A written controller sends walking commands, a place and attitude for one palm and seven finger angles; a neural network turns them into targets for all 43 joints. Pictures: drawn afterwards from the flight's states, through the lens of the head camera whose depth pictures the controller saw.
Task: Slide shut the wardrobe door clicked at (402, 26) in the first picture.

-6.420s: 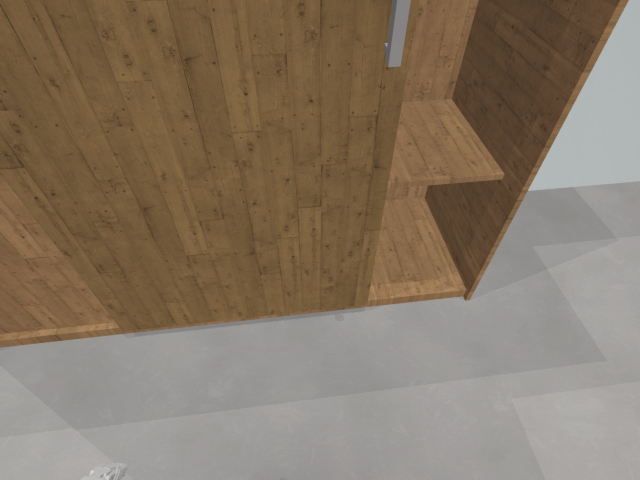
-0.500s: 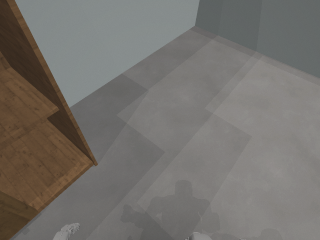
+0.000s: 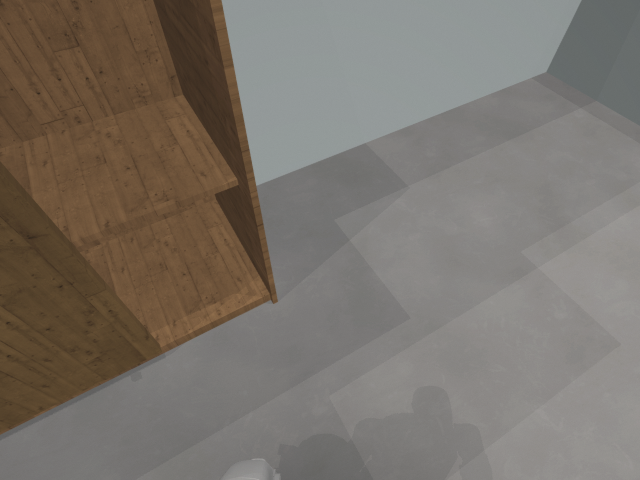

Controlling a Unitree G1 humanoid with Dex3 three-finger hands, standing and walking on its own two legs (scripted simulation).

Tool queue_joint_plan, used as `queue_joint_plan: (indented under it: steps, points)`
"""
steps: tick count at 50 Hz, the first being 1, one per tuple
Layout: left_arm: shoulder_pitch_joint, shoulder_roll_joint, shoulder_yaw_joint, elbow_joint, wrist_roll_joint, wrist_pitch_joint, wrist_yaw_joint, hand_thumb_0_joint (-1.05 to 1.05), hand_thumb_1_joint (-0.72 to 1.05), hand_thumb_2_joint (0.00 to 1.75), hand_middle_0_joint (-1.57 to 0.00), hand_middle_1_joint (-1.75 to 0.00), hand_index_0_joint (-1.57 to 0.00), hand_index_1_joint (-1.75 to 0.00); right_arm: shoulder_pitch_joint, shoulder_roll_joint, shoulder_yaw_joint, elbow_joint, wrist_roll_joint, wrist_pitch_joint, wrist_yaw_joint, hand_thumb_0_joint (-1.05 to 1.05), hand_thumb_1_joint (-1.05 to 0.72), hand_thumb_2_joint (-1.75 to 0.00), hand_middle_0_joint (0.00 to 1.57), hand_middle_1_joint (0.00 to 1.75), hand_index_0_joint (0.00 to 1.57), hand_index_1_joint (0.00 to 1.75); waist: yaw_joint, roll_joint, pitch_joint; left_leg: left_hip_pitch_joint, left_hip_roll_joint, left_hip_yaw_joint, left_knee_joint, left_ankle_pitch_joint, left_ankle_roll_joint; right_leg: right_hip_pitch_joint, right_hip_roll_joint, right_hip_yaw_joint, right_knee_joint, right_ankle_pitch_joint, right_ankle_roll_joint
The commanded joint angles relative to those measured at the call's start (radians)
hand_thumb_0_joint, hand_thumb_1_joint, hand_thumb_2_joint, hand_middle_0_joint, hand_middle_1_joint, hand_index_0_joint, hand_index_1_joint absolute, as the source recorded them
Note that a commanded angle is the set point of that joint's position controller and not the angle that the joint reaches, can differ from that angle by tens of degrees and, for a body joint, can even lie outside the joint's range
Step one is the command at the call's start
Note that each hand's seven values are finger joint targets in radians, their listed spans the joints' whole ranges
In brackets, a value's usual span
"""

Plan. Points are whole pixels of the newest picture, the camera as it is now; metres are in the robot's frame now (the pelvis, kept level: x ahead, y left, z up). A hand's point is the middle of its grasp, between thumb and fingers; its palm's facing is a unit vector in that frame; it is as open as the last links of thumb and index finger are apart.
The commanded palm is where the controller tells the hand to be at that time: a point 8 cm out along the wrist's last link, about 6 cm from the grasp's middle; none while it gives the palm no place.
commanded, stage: turn to face it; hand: left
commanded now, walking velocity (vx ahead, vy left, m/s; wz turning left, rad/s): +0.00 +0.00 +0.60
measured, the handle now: out of the picture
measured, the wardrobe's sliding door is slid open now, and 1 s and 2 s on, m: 0.38 0.38 0.38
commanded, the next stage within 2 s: take the last steps up to it in 0.78 s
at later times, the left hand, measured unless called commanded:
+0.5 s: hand out of the picture +0.07 +0.25 -0.14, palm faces +0.28 -0.92 -0.27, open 7.4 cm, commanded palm none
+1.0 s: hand out of the picture -0.10 +0.20 -0.18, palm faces +0.53 -0.81 -0.23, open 7.4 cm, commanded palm none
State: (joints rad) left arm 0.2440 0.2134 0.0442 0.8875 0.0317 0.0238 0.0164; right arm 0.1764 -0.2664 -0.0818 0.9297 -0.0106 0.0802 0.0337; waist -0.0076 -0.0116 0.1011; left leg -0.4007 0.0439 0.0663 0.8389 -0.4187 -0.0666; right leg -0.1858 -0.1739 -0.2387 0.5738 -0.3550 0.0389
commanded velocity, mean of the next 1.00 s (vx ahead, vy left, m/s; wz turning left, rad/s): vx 0.04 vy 0.01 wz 0.41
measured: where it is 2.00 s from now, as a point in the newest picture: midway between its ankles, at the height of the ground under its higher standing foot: outside the picture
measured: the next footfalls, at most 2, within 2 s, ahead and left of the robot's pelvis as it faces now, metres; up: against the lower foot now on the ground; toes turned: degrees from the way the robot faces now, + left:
left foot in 0.06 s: +0.05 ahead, +0.13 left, +0.00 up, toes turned +8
right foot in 0.54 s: +0.09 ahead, -0.09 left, +0.00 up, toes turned +17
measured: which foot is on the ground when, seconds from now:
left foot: up 0.00-0.04, down 0.06-0.54, up 0.56-0.96, down 0.98-1.00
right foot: down 0.00-0.06, up 0.08-0.52, down 0.54-0.98, up 1.00-1.00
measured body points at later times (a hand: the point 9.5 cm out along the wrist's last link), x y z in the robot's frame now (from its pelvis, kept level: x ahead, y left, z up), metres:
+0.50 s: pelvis +0.01 +0.01 +0.00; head +0.04 +0.01 +0.45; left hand +0.05 +0.30 -0.12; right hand +0.14 -0.21 -0.14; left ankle +0.01 +0.13 -0.73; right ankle +0.04 -0.12 -0.71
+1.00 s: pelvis -0.01 +0.02 +0.00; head +0.00 +0.05 +0.44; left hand -0.13 +0.25 -0.16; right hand +0.19 -0.16 -0.14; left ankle -0.07 +0.11 -0.74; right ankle +0.05 -0.10 -0.73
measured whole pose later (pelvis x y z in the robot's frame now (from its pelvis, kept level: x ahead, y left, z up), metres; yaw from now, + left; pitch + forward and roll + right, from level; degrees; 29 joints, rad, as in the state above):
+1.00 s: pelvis -0.01 +0.02 +0.00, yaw +29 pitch -1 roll +1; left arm 0.31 0.23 0.06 0.98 0.02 0.03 0.02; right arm 0.17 -0.22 -0.04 0.97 -0.01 0.03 0.01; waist 0.03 -0.04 0.06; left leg -0.22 -0.01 0.04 0.55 -0.31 0.01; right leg -0.26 -0.14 -0.16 0.66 -0.39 0.04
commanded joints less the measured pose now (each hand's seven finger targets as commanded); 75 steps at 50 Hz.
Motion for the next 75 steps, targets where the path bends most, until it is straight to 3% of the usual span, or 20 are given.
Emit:
queue_joint_plan:
  steps: [1,3,4,10,20,25,26,28,33,42,46,47,49,52,64,68,69,71,72,75]
  points:
    - [0.012,0.228,0.069,-0.059,-0.012,-0.010,0.009,0.00,0.90,0.90,-0.20,-0.30,-0.20,-0.30,0.038,-0.082,-0.012,-0.092,-0.006,-0.053,-0.004,0.00,-0.90,-0.90,0.20,0.30,0.20,0.30,-0.017,-0.153,-0.173,0.199,-0.030,0.054,-0.350,0.202,0.034,0.031,-0.172,0.057,0.066,0.508,-0.067]
    - [0.012,0.117,0.042,-0.119,-0.024,-0.006,-0.004,0.00,0.90,0.90,-0.20,-0.30,-0.20,-0.30,0.170,-0.284,-0.058,-0.076,-0.007,-0.069,-0.014,0.00,-0.90,-0.90,0.20,0.30,0.20,0.30,-0.081,0.354,-0.261,0.503,0.368,-0.467,-0.443,0.877,0.240,-0.411,0.034,0.064,0.505,-0.330,0.061]
    - [-0.046,0.134,0.034,-0.136,-0.013,0.010,0.009,0.00,0.90,0.90,-0.20,-0.30,-0.20,-0.30,0.220,-0.289,-0.056,-0.051,0.002,-0.064,-0.024,0.00,-0.90,-0.90,0.20,0.30,0.20,0.30,-0.099,0.249,-0.273,0.475,0.405,-0.458,-0.429,0.881,0.283,-0.426,0.026,0.179,0.595,-0.340,0.048]
    - [-0.012,0.136,0.051,-0.061,-0.017,0.009,-0.007,0.00,0.90,0.90,-0.20,-0.30,-0.20,-0.30,-0.014,-0.160,-0.013,-0.111,-0.008,-0.074,-0.040,0.00,-0.90,-0.90,0.20,0.30,0.20,0.30,0.001,0.159,-0.143,0.220,0.171,-0.262,-0.493,0.552,0.216,-0.336,0.047,0.225,0.589,-0.034,0.052]
    - [-0.099,0.114,0.041,-0.118,-0.023,0.001,0.002,0.00,0.90,0.90,-0.20,-0.30,-0.20,-0.30,0.045,-0.161,-0.031,-0.091,-0.014,-0.059,-0.039,0.00,-0.90,-0.90,0.20,0.30,0.20,0.30,-0.034,0.146,-0.152,0.260,0.161,-0.446,-0.473,0.500,0.262,-0.289,0.121,0.247,0.292,-0.088,0.041]
    - [0.009,0.116,0.041,-0.102,-0.028,-0.014,0.011,0.00,0.90,0.90,-0.20,-0.30,-0.20,-0.30,0.000,-0.141,-0.033,-0.103,-0.009,-0.051,-0.035,0.00,-0.90,-0.90,0.20,0.30,0.20,0.30,0.023,0.141,-0.177,0.111,0.091,-0.448,-0.383,0.496,0.207,-0.007,0.163,0.226,-0.047,0.076,0.017]
    - [0.042,0.142,0.047,-0.098,-0.025,-0.023,0.015,0.00,0.90,0.90,-0.20,-0.30,-0.20,-0.30,0.002,-0.113,-0.029,-0.105,-0.002,-0.052,-0.032,0.00,-0.90,-0.90,0.20,0.30,0.20,0.30,0.042,0.065,-0.184,0.022,0.046,-0.417,-0.311,0.387,0.161,0.113,0.112,0.272,-0.193,0.144,0.004]
    - [0.037,0.264,0.062,-0.114,-0.007,-0.027,0.018,0.00,0.90,0.90,-0.20,-0.30,-0.20,-0.30,0.036,-0.050,-0.027,-0.135,-0.004,-0.053,-0.030,0.00,-0.90,-0.90,0.20,0.30,0.20,0.30,0.033,-0.247,-0.166,-0.181,-0.144,-0.157,0.093,-0.156,0.046,0.119,-0.302,0.625,-0.313,0.235,-0.177]
    - [-0.089,0.140,0.038,-0.123,-0.014,-0.035,0.017,0.00,0.90,0.90,-0.20,-0.30,-0.20,-0.30,0.069,-0.056,-0.025,-0.058,-0.016,-0.020,-0.012,0.00,-0.90,-0.90,0.20,0.30,0.20,0.30,-0.025,-0.151,-0.048,-0.148,-0.051,-0.135,0.385,0.055,0.030,-0.053,-0.112,0.335,-0.301,0.202,-0.155]
    - [0.090,0.196,0.055,-0.006,0.002,-0.033,0.016,0.00,0.90,0.90,-0.20,-0.30,-0.20,-0.30,-0.045,-0.012,0.012,-0.053,0.000,-0.036,-0.024,0.00,-0.90,-0.90,0.20,0.30,0.20,0.30,0.062,-0.196,-0.129,-0.024,-0.051,-0.033,-0.047,-0.067,0.020,0.145,-0.149,0.270,-0.194,0.627,-0.197]
    - [0.061,0.192,0.055,0.027,-0.008,-0.026,0.016,0.00,0.90,0.90,-0.20,-0.30,-0.20,-0.30,0.055,-0.013,0.024,-0.011,0.000,-0.057,-0.032,0.00,-0.90,-0.90,0.20,0.30,0.20,0.30,0.013,-0.203,-0.169,0.208,-0.068,0.003,-0.365,0.126,0.042,0.071,-0.121,0.220,-0.118,0.502,-0.121]
    - [0.049,0.172,0.050,0.030,-0.017,-0.021,0.012,0.00,0.90,0.90,-0.20,-0.30,-0.20,-0.30,0.093,-0.042,0.020,0.003,-0.004,-0.068,-0.031,0.00,-0.90,-0.90,0.20,0.30,0.20,0.30,-0.009,-0.124,-0.174,0.321,-0.036,-0.023,-0.473,0.201,0.057,-0.016,-0.090,0.181,-0.052,0.326,-0.082]
    - [0.042,0.073,0.024,-0.013,-0.014,-0.013,-0.006,0.00,0.90,0.90,-0.20,-0.30,-0.20,-0.30,0.155,-0.196,-0.007,0.000,-0.017,-0.069,-0.033,0.00,-0.90,-0.90,0.20,0.30,0.20,0.30,-0.039,0.293,-0.147,0.448,0.298,-0.431,-0.588,0.188,0.219,-0.380,0.098,0.085,0.302,-0.251,-0.008]
    - [-0.051,0.094,0.026,0.008,-0.004,-0.013,-0.021,0.00,0.90,0.90,-0.20,-0.30,-0.20,-0.30,0.112,-0.113,0.016,0.014,-0.016,-0.082,-0.055,0.00,-0.90,-0.90,0.20,0.30,0.20,0.30,-0.037,0.212,0.022,0.258,0.235,-0.401,-0.669,-0.044,0.265,-0.456,0.067,0.210,0.519,-0.109,-0.029]
    - [-0.047,0.024,0.001,0.039,-0.006,-0.042,-0.029,0.00,0.90,0.90,-0.20,-0.30,-0.20,-0.30,0.208,-0.050,0.021,0.092,-0.012,-0.125,-0.060,0.00,-0.90,-0.90,0.20,0.30,0.20,0.30,-0.019,0.113,0.013,0.293,0.187,-0.271,-0.620,0.281,0.288,-0.307,0.086,0.156,0.178,0.003,-0.007]
    - [0.087,0.016,0.010,0.090,-0.003,-0.061,-0.025,0.00,0.90,0.90,-0.20,-0.30,-0.20,-0.30,0.200,-0.031,0.028,0.119,-0.008,-0.123,-0.063,0.00,-0.90,-0.90,0.20,0.30,0.20,0.30,0.048,0.057,-0.022,0.170,0.121,-0.201,-0.446,0.291,0.224,-0.001,0.133,0.123,-0.057,0.133,-0.023]
    - [0.165,0.060,0.022,0.115,0.000,-0.072,-0.019,0.00,0.90,0.90,-0.20,-0.30,-0.20,-0.30,0.208,-0.005,0.031,0.124,0.000,-0.130,-0.059,0.00,-0.90,-0.90,0.20,0.30,0.20,0.30,0.082,-0.028,-0.062,0.085,0.062,-0.160,-0.297,0.274,0.187,0.159,0.081,0.203,-0.134,0.146,-0.043]
    - [0.342,0.190,0.050,0.156,-0.008,-0.084,-0.005,0.00,0.90,0.90,-0.20,-0.30,-0.20,-0.30,0.212,0.017,0.030,0.076,0.000,-0.134,-0.049,0.00,-0.90,-0.90,0.20,0.30,0.20,0.30,0.120,-0.248,-0.152,-0.179,-0.084,-0.037,0.165,-0.177,0.113,0.328,-0.297,0.714,-0.345,0.104,-0.229]
    - [0.294,0.182,0.051,0.153,-0.015,-0.084,-0.002,0.00,0.90,0.90,-0.20,-0.30,-0.20,-0.30,0.172,-0.001,0.021,0.079,-0.007,-0.123,-0.045,0.00,-0.90,-0.90,0.20,0.30,0.20,0.30,0.116,-0.240,-0.109,-0.201,-0.036,-0.101,0.289,-0.138,0.114,0.214,-0.298,0.733,-0.397,-0.039,-0.244]
    - [0.133,0.048,0.025,0.115,-0.010,-0.083,0.012,0.00,0.90,0.90,-0.20,-0.30,-0.20,-0.30,0.152,0.052,0.021,0.095,-0.016,-0.102,-0.028,0.00,-0.90,-0.90,0.20,0.30,0.20,0.30,0.040,-0.061,0.019,-0.180,0.046,-0.100,0.301,0.086,0.094,-0.019,-0.189,0.457,-0.427,-0.049,-0.189]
